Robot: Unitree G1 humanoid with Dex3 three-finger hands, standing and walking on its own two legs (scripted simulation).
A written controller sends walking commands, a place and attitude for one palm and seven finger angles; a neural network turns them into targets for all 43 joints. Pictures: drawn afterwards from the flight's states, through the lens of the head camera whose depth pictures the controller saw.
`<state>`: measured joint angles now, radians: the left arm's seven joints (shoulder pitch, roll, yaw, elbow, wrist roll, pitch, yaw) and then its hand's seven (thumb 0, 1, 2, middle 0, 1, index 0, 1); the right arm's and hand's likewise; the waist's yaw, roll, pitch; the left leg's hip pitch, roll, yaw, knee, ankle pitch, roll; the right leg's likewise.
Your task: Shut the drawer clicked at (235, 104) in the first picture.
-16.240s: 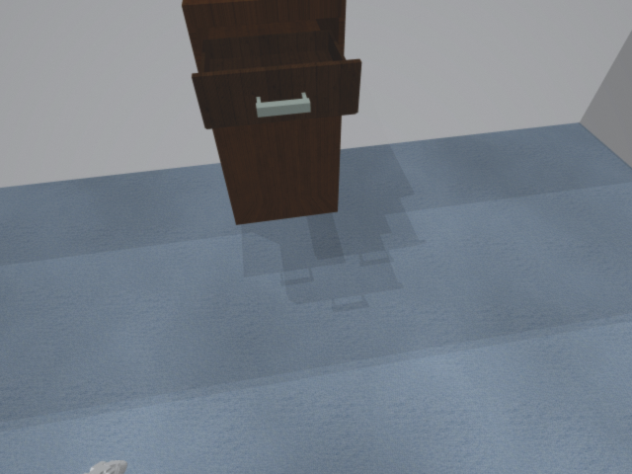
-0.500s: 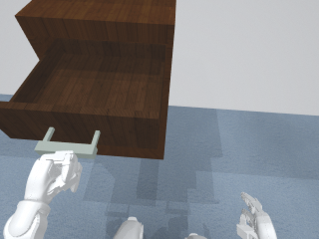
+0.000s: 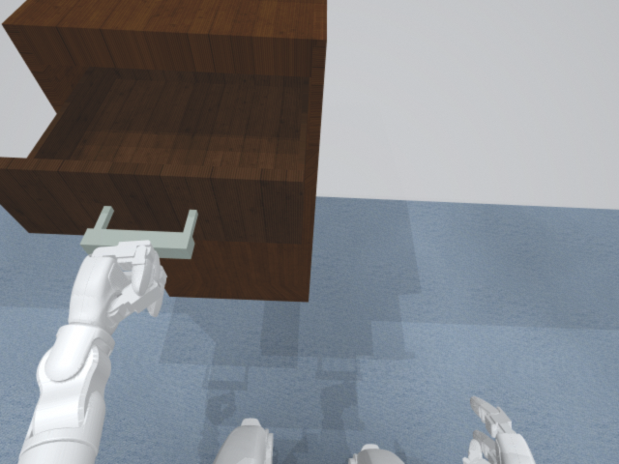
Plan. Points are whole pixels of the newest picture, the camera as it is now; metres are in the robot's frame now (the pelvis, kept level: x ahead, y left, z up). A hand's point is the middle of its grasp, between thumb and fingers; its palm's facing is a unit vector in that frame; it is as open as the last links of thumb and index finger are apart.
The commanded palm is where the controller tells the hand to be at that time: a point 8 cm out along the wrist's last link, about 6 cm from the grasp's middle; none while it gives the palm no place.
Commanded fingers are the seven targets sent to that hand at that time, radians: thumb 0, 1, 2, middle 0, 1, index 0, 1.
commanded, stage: push the drawer shut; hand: left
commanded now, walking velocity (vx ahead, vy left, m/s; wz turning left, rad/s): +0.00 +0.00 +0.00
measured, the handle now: (144, 229) +0.40 +0.23 +0.06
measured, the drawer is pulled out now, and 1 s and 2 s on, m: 0.22 0.10 0.00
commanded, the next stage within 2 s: none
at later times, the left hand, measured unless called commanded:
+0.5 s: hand (167, 247) +0.38 +0.20 +0.05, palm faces -0.03 -1.00 -0.03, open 3.1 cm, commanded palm +0.37 +0.25 +0.06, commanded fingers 0.00 0.90 0.90 -1.40 -1.60 -1.40 -1.60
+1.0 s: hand (180, 209) +0.44 +0.19 +0.06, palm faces -0.02 -1.00 -0.02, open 3.2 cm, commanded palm +0.43 +0.24 +0.06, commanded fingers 0.00 0.90 0.90 -1.40 -1.60 -1.40 -1.60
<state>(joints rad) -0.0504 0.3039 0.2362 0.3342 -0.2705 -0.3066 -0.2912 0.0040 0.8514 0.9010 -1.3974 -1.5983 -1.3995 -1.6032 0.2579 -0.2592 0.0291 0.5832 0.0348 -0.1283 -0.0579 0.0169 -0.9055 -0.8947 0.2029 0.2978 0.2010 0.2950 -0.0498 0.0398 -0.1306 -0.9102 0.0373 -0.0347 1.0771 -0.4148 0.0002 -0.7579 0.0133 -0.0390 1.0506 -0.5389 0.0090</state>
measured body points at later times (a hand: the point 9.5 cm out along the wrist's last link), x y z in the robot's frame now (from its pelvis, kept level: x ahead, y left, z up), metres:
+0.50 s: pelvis +0.01 +0.00 +0.00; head +0.08 +0.01 +0.44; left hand +0.37 +0.25 +0.06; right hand +0.13 -0.25 -0.10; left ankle +0.06 +0.12 -0.66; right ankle -0.01 -0.13 -0.66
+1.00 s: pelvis +0.00 +0.00 -0.01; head +0.10 +0.01 +0.43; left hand +0.43 +0.25 +0.06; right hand +0.07 -0.27 -0.12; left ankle +0.06 +0.12 -0.66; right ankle -0.01 -0.13 -0.66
